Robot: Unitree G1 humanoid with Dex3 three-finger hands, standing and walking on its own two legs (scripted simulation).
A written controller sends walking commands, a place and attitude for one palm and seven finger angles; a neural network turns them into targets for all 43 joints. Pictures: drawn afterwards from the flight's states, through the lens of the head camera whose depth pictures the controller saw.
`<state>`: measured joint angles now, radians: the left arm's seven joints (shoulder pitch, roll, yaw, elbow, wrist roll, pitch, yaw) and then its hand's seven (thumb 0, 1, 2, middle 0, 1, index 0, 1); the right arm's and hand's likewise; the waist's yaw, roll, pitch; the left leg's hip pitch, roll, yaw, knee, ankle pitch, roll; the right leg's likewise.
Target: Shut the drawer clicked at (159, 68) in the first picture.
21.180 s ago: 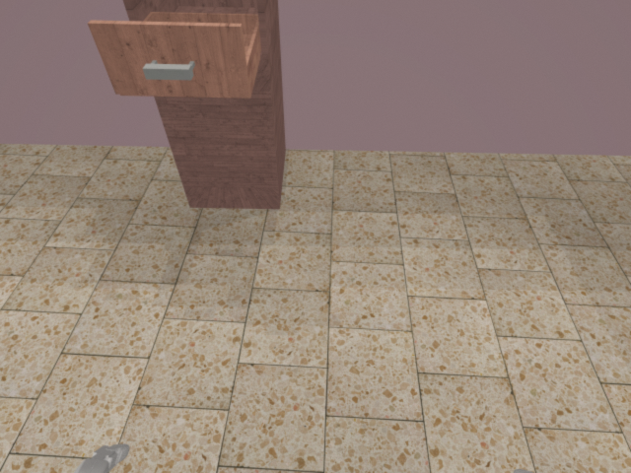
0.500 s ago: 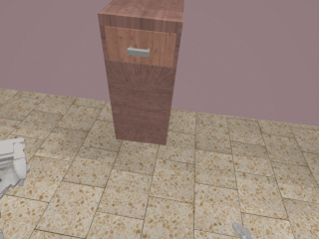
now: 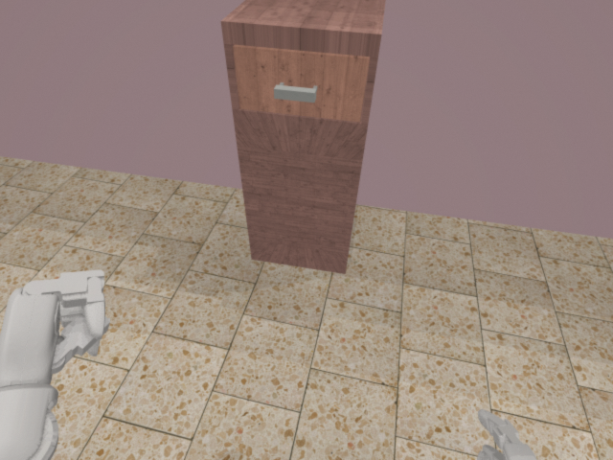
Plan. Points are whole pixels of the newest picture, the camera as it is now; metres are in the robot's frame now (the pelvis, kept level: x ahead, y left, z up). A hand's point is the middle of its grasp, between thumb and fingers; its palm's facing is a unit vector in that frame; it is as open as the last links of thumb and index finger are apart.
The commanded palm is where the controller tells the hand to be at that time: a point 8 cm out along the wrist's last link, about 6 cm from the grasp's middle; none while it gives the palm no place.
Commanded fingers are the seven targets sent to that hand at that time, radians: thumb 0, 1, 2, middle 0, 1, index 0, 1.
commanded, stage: let the arm hang, fingers relaxed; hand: left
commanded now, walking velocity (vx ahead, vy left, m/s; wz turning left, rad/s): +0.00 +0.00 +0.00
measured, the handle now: (296, 90) +1.02 +0.05 +0.03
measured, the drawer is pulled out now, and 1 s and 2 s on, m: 0.00 0.00 0.00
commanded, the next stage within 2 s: look to check the result in 1.04 s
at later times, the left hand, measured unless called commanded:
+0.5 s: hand out of the picture -0.02 +0.19 -0.16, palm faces +0.04 -0.96 -0.27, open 5.1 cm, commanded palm none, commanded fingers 0.00 0.90 0.90 -0.24 -0.34 -0.24 -0.34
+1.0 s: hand out of the picture +0.03 +0.16 -0.16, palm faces +0.03 -0.98 -0.21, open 7.3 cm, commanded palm none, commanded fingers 0.00 0.90 0.90 -0.20 -0.30 -0.20 -0.30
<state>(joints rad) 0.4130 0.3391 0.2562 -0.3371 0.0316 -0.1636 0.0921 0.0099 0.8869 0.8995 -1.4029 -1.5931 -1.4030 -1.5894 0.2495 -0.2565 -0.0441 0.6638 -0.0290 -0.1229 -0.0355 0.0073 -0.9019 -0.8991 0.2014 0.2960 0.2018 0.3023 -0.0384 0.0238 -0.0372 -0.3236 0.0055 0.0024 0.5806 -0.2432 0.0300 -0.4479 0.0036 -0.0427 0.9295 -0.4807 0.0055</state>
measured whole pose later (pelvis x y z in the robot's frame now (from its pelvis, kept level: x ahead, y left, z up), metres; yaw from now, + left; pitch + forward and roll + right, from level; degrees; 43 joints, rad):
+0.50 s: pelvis -0.01 -0.02 +0.00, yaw +1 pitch -1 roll +0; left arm 0.33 0.22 0.03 1.00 0.01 0.04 0.02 0.01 0.90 0.90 -0.60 -0.78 -0.60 -0.75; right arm 0.38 -0.19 -0.03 1.03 -0.02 0.04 -0.02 0.00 -0.91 -0.90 0.20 0.30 0.20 0.30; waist 0.00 0.02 0.07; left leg -0.30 0.00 -0.02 0.51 -0.19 0.00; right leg -0.29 0.01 -0.01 0.49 -0.19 -0.01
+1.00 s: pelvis +0.01 -0.01 +0.01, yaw +0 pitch -1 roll +0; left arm 0.25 0.14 0.02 1.12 0.01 0.00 0.03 0.01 0.92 0.90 -0.20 -0.30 -0.20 -0.30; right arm 0.30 -0.13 -0.02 1.10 -0.02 0.01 -0.03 0.01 -0.92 -0.90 0.20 0.30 0.20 0.30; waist -0.01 0.02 0.04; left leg -0.22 0.00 0.00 0.45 -0.20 0.01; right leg -0.22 0.00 0.02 0.45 -0.20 0.00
